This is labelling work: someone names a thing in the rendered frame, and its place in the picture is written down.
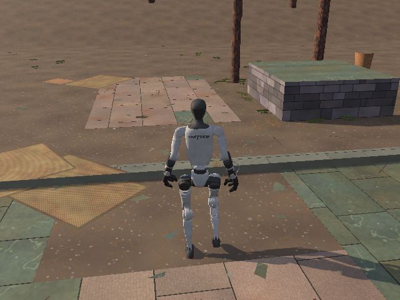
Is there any robot right foot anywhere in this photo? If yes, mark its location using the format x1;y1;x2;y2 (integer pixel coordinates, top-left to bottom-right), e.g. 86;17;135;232
211;237;221;248

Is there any left robot thigh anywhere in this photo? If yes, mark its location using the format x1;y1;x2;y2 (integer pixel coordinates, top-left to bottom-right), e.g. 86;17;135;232
178;174;193;221

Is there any right robot upper arm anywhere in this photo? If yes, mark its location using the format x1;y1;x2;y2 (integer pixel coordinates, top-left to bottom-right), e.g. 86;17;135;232
212;126;229;161

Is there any right robot forearm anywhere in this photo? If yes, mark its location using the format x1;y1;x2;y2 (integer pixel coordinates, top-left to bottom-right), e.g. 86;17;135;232
223;151;237;179

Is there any left robot forearm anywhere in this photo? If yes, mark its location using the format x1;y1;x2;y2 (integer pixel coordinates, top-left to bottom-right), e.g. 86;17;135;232
164;151;175;176

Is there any left robot hand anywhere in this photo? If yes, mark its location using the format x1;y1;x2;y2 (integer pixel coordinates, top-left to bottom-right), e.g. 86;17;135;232
163;174;178;188

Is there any right robot hand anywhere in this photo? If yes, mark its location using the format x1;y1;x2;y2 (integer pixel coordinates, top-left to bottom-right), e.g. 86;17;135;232
224;177;239;192

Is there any left robot upper arm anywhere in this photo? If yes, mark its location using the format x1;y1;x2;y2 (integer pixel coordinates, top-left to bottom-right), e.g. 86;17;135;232
169;126;186;161

